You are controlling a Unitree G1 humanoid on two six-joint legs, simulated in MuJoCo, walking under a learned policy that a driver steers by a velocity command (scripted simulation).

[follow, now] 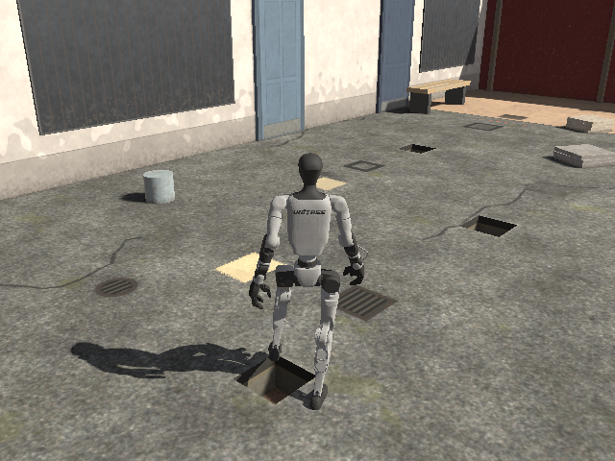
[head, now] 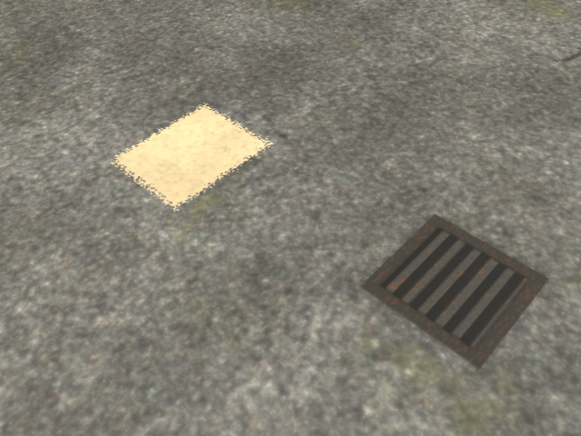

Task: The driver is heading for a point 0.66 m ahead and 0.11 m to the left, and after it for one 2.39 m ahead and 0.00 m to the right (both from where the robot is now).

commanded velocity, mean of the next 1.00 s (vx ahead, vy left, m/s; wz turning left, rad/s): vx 0.41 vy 0.00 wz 0.27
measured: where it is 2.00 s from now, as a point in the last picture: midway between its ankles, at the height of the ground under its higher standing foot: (309, 393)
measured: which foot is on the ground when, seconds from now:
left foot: up 0.00-0.20, down 0.22-0.70, up 0.72-1.00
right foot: down 0.00-0.24, up 0.26-0.68, down 0.70-1.00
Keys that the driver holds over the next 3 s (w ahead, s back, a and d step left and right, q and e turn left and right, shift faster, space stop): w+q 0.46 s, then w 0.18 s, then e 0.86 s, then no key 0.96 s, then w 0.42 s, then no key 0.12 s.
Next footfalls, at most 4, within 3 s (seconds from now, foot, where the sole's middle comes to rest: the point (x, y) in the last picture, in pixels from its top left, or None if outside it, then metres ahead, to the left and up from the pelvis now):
0.22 left None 0.39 0.09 -0.77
0.70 right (345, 367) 0.71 -0.06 -0.77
1.30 left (260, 361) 0.72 0.16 -0.77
1.74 right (366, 379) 0.67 -0.10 -0.77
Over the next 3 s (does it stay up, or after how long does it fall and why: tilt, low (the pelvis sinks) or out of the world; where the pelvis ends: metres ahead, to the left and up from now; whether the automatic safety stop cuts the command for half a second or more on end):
stays up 0.77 0.01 0.01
